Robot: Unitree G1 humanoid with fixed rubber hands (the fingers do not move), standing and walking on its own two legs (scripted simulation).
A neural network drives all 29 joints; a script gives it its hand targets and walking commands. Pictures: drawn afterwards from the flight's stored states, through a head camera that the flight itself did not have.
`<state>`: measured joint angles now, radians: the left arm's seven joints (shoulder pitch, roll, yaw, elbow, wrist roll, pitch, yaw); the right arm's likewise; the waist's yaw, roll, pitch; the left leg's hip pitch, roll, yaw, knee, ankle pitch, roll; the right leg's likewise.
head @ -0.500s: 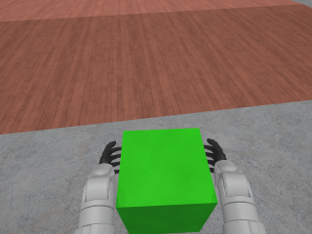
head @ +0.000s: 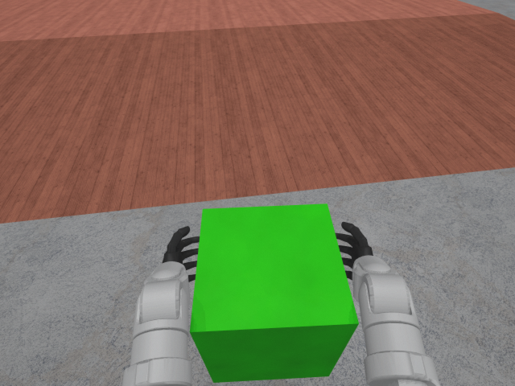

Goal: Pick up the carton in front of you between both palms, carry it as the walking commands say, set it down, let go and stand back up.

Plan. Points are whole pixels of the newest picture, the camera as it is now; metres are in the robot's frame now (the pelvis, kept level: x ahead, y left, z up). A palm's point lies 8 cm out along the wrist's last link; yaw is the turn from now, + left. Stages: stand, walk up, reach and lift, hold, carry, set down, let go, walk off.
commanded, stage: hold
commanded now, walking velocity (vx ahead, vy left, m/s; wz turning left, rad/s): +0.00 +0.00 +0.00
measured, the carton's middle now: (268, 296) +0.29 +0.00 -0.02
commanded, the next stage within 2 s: carry in 0.06 s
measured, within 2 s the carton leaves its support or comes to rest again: neither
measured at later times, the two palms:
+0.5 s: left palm (179, 209) +0.40 +0.15 +0.09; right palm (350, 209) +0.39 -0.15 +0.09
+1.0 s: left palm (178, 143) +0.66 +0.21 +0.06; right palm (300, 142) +0.65 -0.09 +0.06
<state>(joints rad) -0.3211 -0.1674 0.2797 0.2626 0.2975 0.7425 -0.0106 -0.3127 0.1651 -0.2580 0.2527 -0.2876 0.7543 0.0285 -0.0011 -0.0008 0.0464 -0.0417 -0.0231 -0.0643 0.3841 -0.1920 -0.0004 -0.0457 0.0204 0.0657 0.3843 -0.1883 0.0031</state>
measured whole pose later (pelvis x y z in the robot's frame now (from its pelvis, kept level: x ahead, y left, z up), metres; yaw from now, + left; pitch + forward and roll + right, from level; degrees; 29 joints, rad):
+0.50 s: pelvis +0.13 +0.01 -0.01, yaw -1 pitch +5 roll -2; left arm -0.12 -0.13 0.11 -0.32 0.08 1.09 0.10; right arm -0.12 0.13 -0.08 -0.34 -0.09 1.11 -0.10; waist -0.01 0.05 -0.17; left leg -0.16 0.05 0.03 0.46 -0.39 0.00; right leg -0.39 0.01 -0.16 0.54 -0.35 -0.01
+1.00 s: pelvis +0.42 +0.06 -0.02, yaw -2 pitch +4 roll +1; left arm 0.01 -0.13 0.08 -0.50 0.01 1.21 0.16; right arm 0.03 0.13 -0.04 -0.49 -0.01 1.19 -0.15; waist -0.01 -0.03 -0.11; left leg -0.45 0.05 0.27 0.57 -0.19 0.10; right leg -0.29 -0.10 -0.04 1.14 -0.42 0.00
